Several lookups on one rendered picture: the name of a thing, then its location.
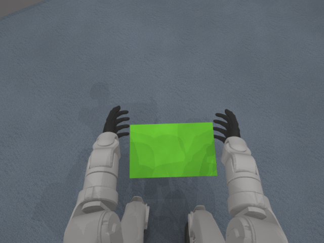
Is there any robot left upper arm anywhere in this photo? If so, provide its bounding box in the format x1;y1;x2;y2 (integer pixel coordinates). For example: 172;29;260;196
64;210;124;243

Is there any robot thigh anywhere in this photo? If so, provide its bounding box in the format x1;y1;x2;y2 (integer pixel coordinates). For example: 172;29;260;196
188;210;225;243
120;201;150;243

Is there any left robot hand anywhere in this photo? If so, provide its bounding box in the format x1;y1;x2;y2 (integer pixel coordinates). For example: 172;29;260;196
103;106;130;138

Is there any carton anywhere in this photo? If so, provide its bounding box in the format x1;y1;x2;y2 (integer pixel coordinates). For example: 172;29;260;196
130;122;217;178

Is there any robot right forearm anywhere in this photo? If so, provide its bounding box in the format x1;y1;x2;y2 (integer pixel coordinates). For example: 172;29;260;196
221;136;282;229

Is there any robot left forearm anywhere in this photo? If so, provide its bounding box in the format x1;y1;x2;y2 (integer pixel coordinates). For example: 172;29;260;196
63;132;120;243

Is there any robot left thigh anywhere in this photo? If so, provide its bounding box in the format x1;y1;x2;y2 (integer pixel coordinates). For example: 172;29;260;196
120;201;150;243

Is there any robot right thigh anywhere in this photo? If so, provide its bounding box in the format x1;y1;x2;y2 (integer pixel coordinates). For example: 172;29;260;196
188;210;225;243

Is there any right robot hand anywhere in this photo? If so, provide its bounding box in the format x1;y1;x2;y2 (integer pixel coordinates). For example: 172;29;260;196
213;109;240;143

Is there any robot right upper arm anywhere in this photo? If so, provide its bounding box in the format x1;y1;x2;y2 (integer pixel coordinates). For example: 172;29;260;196
225;215;288;243

